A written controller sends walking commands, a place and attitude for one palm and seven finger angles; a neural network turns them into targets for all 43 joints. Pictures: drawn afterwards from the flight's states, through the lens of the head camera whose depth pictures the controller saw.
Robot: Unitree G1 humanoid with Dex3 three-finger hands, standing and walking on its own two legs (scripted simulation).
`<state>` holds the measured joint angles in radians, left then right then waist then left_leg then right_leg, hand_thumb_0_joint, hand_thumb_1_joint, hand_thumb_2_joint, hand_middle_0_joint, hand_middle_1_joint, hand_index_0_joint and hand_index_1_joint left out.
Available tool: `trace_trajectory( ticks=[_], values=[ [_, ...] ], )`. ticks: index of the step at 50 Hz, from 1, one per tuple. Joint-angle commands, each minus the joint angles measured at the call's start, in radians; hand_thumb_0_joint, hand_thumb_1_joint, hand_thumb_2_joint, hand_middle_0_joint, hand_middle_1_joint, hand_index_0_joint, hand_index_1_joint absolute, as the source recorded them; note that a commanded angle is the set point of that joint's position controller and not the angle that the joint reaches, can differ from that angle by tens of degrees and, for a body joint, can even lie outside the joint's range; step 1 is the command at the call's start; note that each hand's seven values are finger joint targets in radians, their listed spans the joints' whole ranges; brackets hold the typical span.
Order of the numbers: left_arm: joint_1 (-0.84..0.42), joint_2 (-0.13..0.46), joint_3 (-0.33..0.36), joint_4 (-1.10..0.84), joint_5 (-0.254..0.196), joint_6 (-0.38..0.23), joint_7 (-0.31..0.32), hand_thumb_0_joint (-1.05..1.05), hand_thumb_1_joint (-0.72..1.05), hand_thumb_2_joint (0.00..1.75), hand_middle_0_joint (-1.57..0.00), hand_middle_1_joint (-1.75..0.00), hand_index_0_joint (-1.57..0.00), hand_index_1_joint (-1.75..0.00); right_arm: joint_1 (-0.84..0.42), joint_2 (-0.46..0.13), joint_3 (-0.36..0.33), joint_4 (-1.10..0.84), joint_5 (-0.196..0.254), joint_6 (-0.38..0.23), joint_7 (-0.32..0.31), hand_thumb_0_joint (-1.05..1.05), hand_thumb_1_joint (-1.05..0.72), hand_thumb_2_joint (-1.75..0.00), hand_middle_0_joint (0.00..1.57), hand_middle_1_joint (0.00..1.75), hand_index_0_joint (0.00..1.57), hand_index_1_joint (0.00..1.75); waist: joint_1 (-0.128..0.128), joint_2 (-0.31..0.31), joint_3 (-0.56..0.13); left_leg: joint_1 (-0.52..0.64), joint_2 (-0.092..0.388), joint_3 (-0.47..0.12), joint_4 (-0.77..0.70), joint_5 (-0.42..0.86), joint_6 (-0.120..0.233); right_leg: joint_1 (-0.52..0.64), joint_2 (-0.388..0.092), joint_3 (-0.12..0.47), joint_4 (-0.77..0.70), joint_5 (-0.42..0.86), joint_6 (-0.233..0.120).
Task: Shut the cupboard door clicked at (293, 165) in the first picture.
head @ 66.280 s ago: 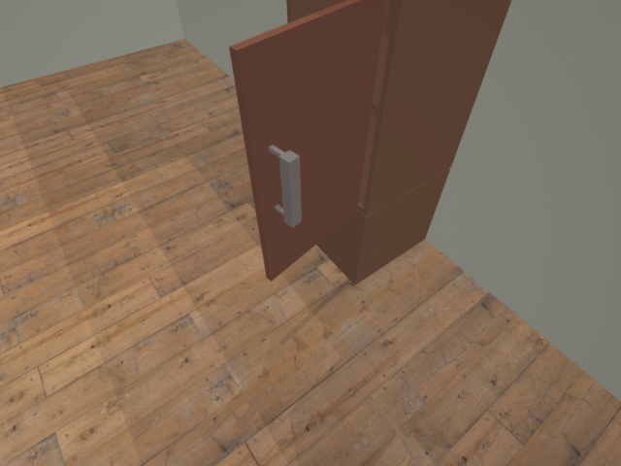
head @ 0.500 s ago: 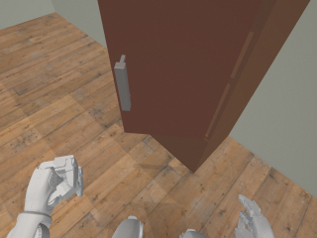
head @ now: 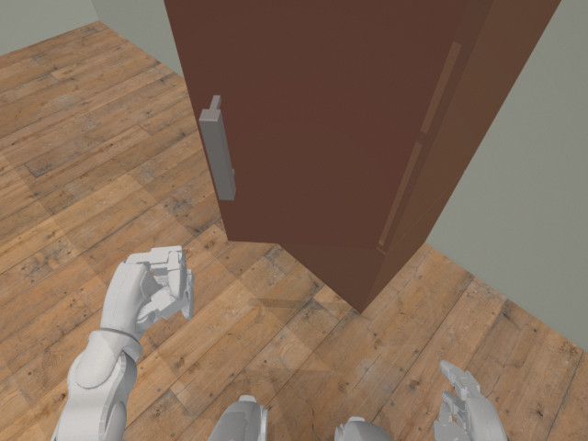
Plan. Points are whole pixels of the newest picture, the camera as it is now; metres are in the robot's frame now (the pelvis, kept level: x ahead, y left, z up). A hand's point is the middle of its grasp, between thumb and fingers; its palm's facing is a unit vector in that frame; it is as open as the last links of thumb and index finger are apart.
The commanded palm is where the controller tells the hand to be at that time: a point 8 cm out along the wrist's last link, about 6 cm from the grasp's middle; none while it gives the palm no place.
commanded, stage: bring the fist close to the handle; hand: left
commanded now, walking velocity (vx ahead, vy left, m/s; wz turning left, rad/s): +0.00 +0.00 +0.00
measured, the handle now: (222, 150) +0.54 +0.15 +0.06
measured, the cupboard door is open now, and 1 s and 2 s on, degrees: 41 41 31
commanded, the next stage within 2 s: push the door shut along its arc in 1.08 s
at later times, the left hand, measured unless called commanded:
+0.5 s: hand (220, 218) +0.39 +0.13 +0.07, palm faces -0.01 -1.00 -0.01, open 3.2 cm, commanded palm +0.38 +0.18 +0.07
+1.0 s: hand (227, 202) +0.43 +0.12 +0.06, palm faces +0.02 -1.00 -0.03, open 3.1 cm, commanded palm +0.41 +0.17 +0.07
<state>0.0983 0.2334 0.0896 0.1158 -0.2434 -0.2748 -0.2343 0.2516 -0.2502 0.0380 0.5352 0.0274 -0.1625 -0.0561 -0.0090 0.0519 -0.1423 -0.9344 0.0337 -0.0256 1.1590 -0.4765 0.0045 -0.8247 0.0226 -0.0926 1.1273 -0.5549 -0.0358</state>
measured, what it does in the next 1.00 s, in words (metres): stands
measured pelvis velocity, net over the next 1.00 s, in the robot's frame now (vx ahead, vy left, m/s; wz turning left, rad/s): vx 0.00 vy -0.01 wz -0.04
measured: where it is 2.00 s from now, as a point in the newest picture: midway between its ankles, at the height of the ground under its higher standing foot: outside the picture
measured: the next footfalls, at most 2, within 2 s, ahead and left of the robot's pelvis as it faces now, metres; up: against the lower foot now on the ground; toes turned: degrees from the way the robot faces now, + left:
none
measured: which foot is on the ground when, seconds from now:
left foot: down 0.00-1.00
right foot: down 0.00-1.00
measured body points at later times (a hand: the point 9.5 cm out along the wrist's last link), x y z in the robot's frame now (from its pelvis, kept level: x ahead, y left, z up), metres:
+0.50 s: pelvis +0.01 +0.00 +0.01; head +0.08 +0.00 +0.45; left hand +0.39 +0.18 +0.08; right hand +0.13 -0.25 -0.10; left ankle +0.05 +0.11 -0.65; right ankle +0.00 -0.10 -0.65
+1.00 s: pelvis +0.00 -0.01 +0.01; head +0.08 -0.01 +0.45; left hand +0.42 +0.18 +0.07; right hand +0.05 -0.26 -0.11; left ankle +0.05 +0.11 -0.65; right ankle +0.00 -0.10 -0.65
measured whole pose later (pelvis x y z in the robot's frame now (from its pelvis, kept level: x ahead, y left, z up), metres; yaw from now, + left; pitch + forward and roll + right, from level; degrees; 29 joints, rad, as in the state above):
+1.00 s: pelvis +0.00 -0.01 +0.01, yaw -2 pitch +17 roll +0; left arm -0.52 0.22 0.22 0.85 -0.13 -0.44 -0.06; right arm 0.36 -0.25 0.00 0.64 0.00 0.00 0.01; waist -0.08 0.03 -0.15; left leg -0.92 0.04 0.03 1.06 -0.43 0.00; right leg -0.86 0.03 -0.04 1.07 -0.51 -0.04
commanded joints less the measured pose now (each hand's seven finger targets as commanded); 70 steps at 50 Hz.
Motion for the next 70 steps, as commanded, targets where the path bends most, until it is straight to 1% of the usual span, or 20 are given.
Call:
trace_trajectory(
  ticks=[1, 6, 9, 13, 16, 19, 23, 29, 30, 33, 34, 36, 38, 40, 45, 50, 55, 59, 66, 70],
  values=[
    [-0.240, 0.164, 0.136, -0.186, -0.016, -0.062, 0.073, 0.00, 0.90, 0.90, -1.30, -1.50, -1.30, -1.50, -0.019, -0.124, -0.061, -0.139, -0.007, -0.041, -0.009, 0.00, -0.90, -0.90, 0.20, 0.30, 0.20, 0.30, 0.005, -0.022, -0.266, 0.233, -0.026, -0.015, -0.185, 0.197, 0.025, 0.132, 0.001, 0.082, -0.213, 0.234, 0.015],
    [-0.321, 0.125, 0.118, -0.060, 0.016, -0.120, 0.133, 0.00, 0.90, 0.90, -1.30, -1.50, -1.30, -1.50, -0.013, -0.119, -0.064, -0.110, -0.013, -0.021, 0.009, 0.00, -0.90, -0.90, 0.20, 0.30, 0.20, 0.30, -0.004, -0.031, -0.259, 0.240, -0.026, -0.007, -0.194, 0.218, 0.021, 0.125, -0.001, 0.076, -0.201, 0.272, 0.013],
    [-0.358, 0.055, 0.019, 0.015, 0.046, -0.120, 0.114, 0.00, 0.90, 0.90, -1.30, -1.50, -1.30, -1.50, 0.000, -0.124, -0.068, -0.101, -0.012, -0.010, 0.022, 0.00, -0.90, -0.90, 0.20, 0.30, 0.20, 0.30, -0.027, -0.011, -0.240, 0.271, -0.021, -0.005, -0.204, 0.209, 0.020, 0.082, -0.003, 0.068, -0.208, 0.276, 0.015],
    [-0.488, 0.052, -0.002, 0.063, 0.050, -0.109, 0.095, 0.00, 0.90, 0.90, -1.30, -1.50, -1.30, -1.50, 0.021, -0.136, -0.076, -0.088, -0.007, 0.007, 0.019, 0.00, -0.90, -0.90, 0.20, 0.30, 0.20, 0.30, -0.046, -0.032, -0.263, 0.294, -0.019, -0.011, -0.210, 0.218, 0.021, 0.086, -0.005, 0.070, -0.220, 0.293, 0.015],
    [-0.651, 0.070, 0.024, 0.068, 0.045, -0.128, 0.125, 0.00, 0.90, 0.90, -1.30, -1.50, -1.30, -1.50, 0.027, -0.137, -0.077, -0.066, -0.009, 0.010, 0.012, 0.00, -0.90, -0.90, 0.20, 0.30, 0.20, 0.30, -0.060, -0.022, -0.291, 0.324, -0.018, -0.019, -0.204, 0.232, 0.021, 0.069, -0.003, 0.065, -0.214, 0.302, 0.014],
    [-0.703, 0.105, 0.089, 0.118, 0.055, -0.168, 0.174, 0.00, 0.90, 0.90, -1.30, -1.50, -1.30, -1.50, 0.025, -0.129, -0.078, -0.046, -0.018, 0.016, 0.017, 0.00, -0.90, -0.90, 0.20, 0.30, 0.20, 0.30, -0.040, -0.042, -0.347, 0.327, -0.021, -0.013, -0.198, 0.263, 0.017, 0.095, -0.005, 0.068, -0.197, 0.335, 0.015],
    [-0.744, 0.100, 0.085, 0.235, 0.097, -0.195, 0.208, 0.00, 0.90, 0.90, -1.30, -1.50, -1.30, -1.50, 0.046, -0.125, -0.081, -0.023, -0.027, 0.034, 0.032, 0.00, -0.90, -0.90, 0.20, 0.30, 0.20, 0.30, -0.044, -0.008, -0.370, 0.333, -0.021, -0.004, -0.185, 0.310, 0.014, 0.089, -0.003, 0.072, -0.180, 0.394, 0.016],
    [-0.875, 0.064, 0.051, 0.453, 0.101, -0.152, 0.176, 0.00, 0.90, 0.90, -1.30, -1.50, -1.30, -1.50, 0.083, -0.134, -0.084, -0.011, -0.021, 0.071, 0.044, 0.00, -0.90, -0.90, 0.20, 0.30, 0.20, 0.30, -0.087, -0.062, -0.294, 0.265, -0.023, 0.007, -0.189, 0.250, 0.020, 0.071, 0.000, 0.083, -0.220, 0.370, 0.023],
    [-0.941, 0.081, 0.066, 0.457, 0.098, -0.157, 0.176, 0.00, 0.90, 0.90, -1.30, -1.50, -1.30, -1.50, 0.091, -0.137, -0.086, -0.004, -0.020, 0.074, 0.041, 0.00, -0.90, -0.90, 0.20, 0.30, 0.20, 0.30, -0.098, -0.083, -0.301, 0.263, -0.022, 0.003, -0.188, 0.245, 0.022, 0.071, -0.001, 0.084, -0.221, 0.366, 0.025],
    [-1.066, 0.064, 0.064, 0.468, 0.089, -0.191, 0.182, 0.00, 0.90, 0.90, -1.30, -1.50, -1.30, -1.50, 0.098, -0.132, -0.088, 0.006, -0.023, 0.073, 0.041, 0.00, -0.90, -0.90, 0.20, 0.30, 0.20, 0.30, -0.103, -0.025, -0.349, 0.300, -0.025, -0.001, -0.178, 0.263, 0.020, 0.051, 0.001, 0.082, -0.211, 0.371, 0.021],
    [-1.108, 0.089, 0.087, 0.485, 0.092, -0.208, 0.190, 0.00, 0.90, 0.90, -1.30, -1.50, -1.30, -1.50, 0.108, -0.135, -0.090, 0.017, -0.026, 0.073, 0.041, 0.00, -0.90, -0.90, 0.20, 0.30, 0.20, 0.30, -0.106, -0.037, -0.361, 0.298, -0.023, -0.006, -0.171, 0.259, 0.019, 0.044, 0.001, 0.082, -0.204, 0.363, 0.021],
    [-1.055, 0.165, 0.165, 0.500, 0.101, -0.240, 0.202, 0.00, 0.90, 0.90, -1.30, -1.50, -1.30, -1.50, 0.124, -0.143, -0.095, 0.015, -0.036, 0.075, 0.044, 0.00, -0.90, -0.90, 0.20, 0.30, 0.20, 0.30, -0.074, -0.037, -0.425, 0.299, -0.024, -0.003, -0.163, 0.298, 0.020, 0.081, 0.005, 0.086, -0.185, 0.401, 0.019],
    [-1.001, 0.150, 0.158, 0.505, 0.114, -0.262, 0.203, 0.00, 0.90, 0.90, -1.30, -1.50, -1.30, -1.50, 0.123, -0.134, -0.095, 0.010, -0.040, 0.082, 0.056, 0.00, -0.90, -0.90, 0.20, 0.30, 0.20, 0.30, -0.053, -0.010, -0.472, 0.308, -0.028, 0.009, -0.166, 0.331, 0.017, 0.112, 0.001, 0.089, -0.172, 0.444, 0.018],
    [-0.939, 0.170, 0.175, 0.528, 0.126, -0.262, 0.200, 0.00, 0.90, 0.90, -1.30, -1.50, -1.30, -1.50, 0.130, -0.135, -0.096, 0.005, -0.041, 0.095, 0.065, 0.00, -0.90, -0.90, 0.20, 0.30, 0.20, 0.30, -0.042, -0.018, -0.461, 0.289, -0.027, 0.020, -0.171, 0.337, 0.018, 0.131, 0.003, 0.093, -0.175, 0.465, 0.021],
    [-0.945, 0.158, 0.159, 0.557, 0.115, -0.224, 0.178, 0.00, 0.90, 0.90, -1.30, -1.50, -1.30, -1.50, 0.139, -0.136, -0.096, -0.013, -0.030, 0.124, 0.064, 0.00, -0.90, -0.90, 0.20, 0.30, 0.20, 0.30, -0.067, -0.093, -0.351, 0.200, -0.034, 0.040, -0.196, 0.245, 0.030, 0.169, -0.001, 0.118, -0.235, 0.418, 0.033],
    [-1.042, 0.130, 0.134, 0.471, 0.088, -0.282, 0.165, 0.00, 0.90, 0.90, -1.30, -1.50, -1.30, -1.50, 0.130, -0.131, -0.100, 0.001, -0.028, 0.112, 0.052, 0.00, -0.90, -0.90, 0.20, 0.30, 0.20, 0.30, -0.088, -0.068, -0.363, 0.252, -0.031, 0.033, -0.191, 0.229, 0.030, 0.140, 0.001, 0.117, -0.241, 0.386, 0.031],
    [-1.075, 0.092, 0.077, 0.550, 0.116, -0.305, 0.158, 0.00, 0.90, 0.90, -1.30, -1.50, -1.30, -1.50, 0.133, -0.135, -0.102, 0.032, -0.030, 0.106, 0.052, 0.00, -0.90, -0.90, 0.20, 0.30, 0.20, 0.30, -0.110, -0.024, -0.335, 0.290, -0.025, 0.010, -0.188, 0.198, 0.026, 0.039, 0.004, 0.098, -0.229, 0.320, 0.025],
    [-1.046, 0.123, 0.110, 0.616, 0.120, -0.268, 0.165, 0.00, 0.90, 0.90, -1.30, -1.50, -1.30, -1.50, 0.132, -0.141, -0.099, 0.024, -0.030, 0.117, 0.055, 0.00, -0.90, -0.90, 0.20, 0.30, 0.20, 0.30, -0.090, -0.005, -0.351, 0.289, -0.026, 0.006, -0.198, 0.190, 0.022, 0.033, 0.003, 0.090, -0.228, 0.295, 0.020],
    [-1.283, 0.225, 0.164, 0.623, 0.131, -0.295, 0.170, 0.00, 0.90, 0.90, -1.30, -1.50, -1.30, -1.50, 0.140, -0.148, -0.090, 0.024, -0.035, 0.121, 0.043, 0.00, -0.90, -0.90, 0.20, 0.30, 0.20, 0.30, -0.127, -0.027, -0.378, 0.264, -0.027, -0.005, -0.170, 0.200, 0.031, 0.033, 0.005, 0.101, -0.204, 0.312, 0.023],
    [-1.276, 0.227, 0.160, 0.721, 0.141, -0.298, 0.137, 0.00, 0.90, 0.90, -1.30, -1.50, -1.30, -1.50, 0.148, -0.151, -0.090, 0.040, -0.037, 0.121, 0.047, 0.00, -0.90, -0.90, 0.20, 0.30, 0.20, 0.30, -0.132, -0.007, -0.409, 0.265, -0.025, -0.006, -0.151, 0.225, 0.026, 0.012, 0.006, 0.101, -0.186, 0.331, 0.021]
  ],
)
